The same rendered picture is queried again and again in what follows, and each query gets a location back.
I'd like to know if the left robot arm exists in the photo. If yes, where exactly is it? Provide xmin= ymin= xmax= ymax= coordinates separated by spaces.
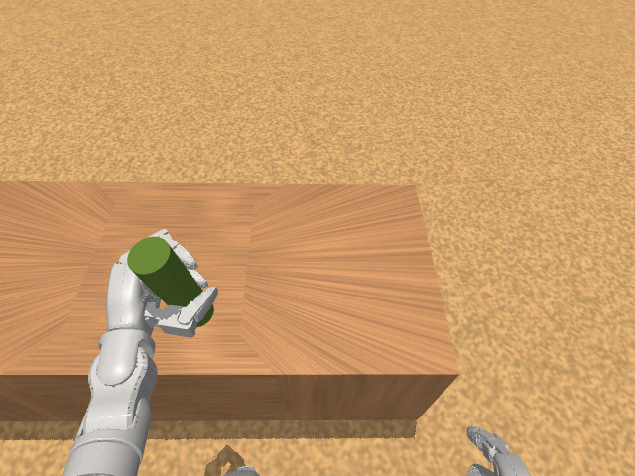
xmin=63 ymin=328 xmax=158 ymax=476

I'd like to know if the right robot hand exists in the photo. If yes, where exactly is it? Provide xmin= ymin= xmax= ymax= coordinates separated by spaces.
xmin=467 ymin=426 xmax=531 ymax=476

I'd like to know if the left robot hand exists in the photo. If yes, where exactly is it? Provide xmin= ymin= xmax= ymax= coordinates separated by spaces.
xmin=106 ymin=229 xmax=218 ymax=338

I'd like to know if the can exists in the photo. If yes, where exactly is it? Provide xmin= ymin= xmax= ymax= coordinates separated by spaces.
xmin=127 ymin=237 xmax=214 ymax=327

